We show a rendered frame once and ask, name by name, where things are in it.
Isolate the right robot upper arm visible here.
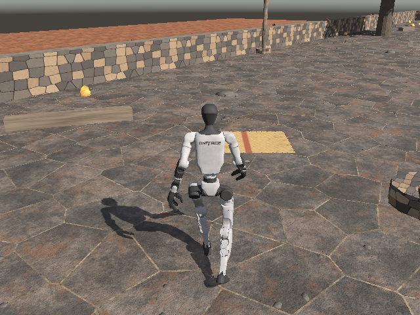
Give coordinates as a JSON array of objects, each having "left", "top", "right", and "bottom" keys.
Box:
[{"left": 223, "top": 132, "right": 243, "bottom": 166}]

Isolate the left robot upper arm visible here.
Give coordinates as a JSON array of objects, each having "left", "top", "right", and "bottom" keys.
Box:
[{"left": 178, "top": 132, "right": 196, "bottom": 169}]

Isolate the left robot forearm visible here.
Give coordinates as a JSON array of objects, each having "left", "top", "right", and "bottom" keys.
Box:
[{"left": 170, "top": 159, "right": 184, "bottom": 193}]

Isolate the right robot forearm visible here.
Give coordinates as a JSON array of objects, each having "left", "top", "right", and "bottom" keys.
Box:
[{"left": 236, "top": 156, "right": 246, "bottom": 173}]

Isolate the robot left thigh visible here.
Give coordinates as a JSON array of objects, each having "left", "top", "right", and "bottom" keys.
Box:
[{"left": 188, "top": 182, "right": 207, "bottom": 218}]

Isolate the left robot hand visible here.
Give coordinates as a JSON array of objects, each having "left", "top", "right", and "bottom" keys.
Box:
[{"left": 167, "top": 191, "right": 183, "bottom": 211}]

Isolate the robot torso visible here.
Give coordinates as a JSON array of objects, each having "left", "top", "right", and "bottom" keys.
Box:
[{"left": 194, "top": 129, "right": 225, "bottom": 197}]

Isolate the right robot hand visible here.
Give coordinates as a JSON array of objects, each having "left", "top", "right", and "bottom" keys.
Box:
[{"left": 231, "top": 169, "right": 246, "bottom": 180}]

